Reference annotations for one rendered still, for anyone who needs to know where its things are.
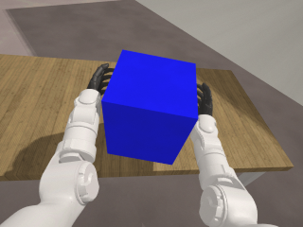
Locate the table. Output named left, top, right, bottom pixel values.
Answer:
left=0, top=54, right=294, bottom=187

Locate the right robot upper arm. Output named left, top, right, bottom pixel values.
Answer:
left=199, top=184, right=278, bottom=227

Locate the robot right forearm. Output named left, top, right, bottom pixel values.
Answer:
left=190, top=114, right=258, bottom=219

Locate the robot left hand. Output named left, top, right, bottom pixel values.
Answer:
left=86, top=63, right=115, bottom=96

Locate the robot right hand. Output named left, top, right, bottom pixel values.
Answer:
left=196, top=83, right=213, bottom=116

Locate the robot left forearm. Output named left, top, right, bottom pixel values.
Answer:
left=39, top=89, right=101, bottom=198

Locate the left robot upper arm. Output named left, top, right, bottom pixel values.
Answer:
left=0, top=160, right=99, bottom=227

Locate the carton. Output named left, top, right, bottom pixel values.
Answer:
left=101, top=49, right=199, bottom=165

